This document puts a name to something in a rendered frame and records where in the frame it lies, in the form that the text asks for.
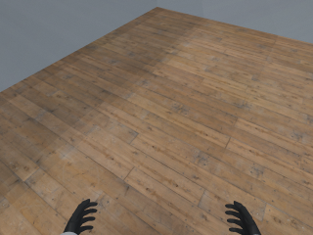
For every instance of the right robot hand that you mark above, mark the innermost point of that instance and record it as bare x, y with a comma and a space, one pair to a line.
246, 221

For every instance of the left robot hand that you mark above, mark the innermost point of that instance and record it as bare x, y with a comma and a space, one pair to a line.
77, 219

